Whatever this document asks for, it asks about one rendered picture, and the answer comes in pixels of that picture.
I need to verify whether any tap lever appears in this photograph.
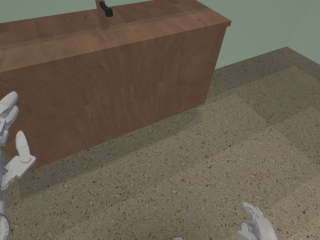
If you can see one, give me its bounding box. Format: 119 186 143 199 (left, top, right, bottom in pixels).
99 1 113 17

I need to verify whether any counter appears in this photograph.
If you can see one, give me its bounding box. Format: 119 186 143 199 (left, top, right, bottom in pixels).
0 0 232 172

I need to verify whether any left robot hand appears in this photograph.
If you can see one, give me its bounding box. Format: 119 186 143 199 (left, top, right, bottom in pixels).
0 91 36 200

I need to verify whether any right robot hand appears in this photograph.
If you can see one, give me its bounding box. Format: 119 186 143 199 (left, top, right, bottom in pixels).
238 202 278 240

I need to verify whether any left robot forearm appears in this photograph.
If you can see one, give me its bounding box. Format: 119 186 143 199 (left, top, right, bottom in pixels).
0 200 11 240

